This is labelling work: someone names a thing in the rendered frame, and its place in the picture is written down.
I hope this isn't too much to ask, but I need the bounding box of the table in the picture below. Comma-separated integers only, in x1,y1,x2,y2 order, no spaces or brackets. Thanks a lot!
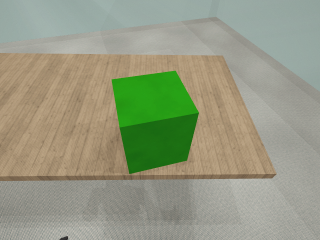
0,53,277,181

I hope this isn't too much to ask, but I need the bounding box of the carton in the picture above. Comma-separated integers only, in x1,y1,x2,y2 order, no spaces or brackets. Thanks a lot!
111,71,199,174

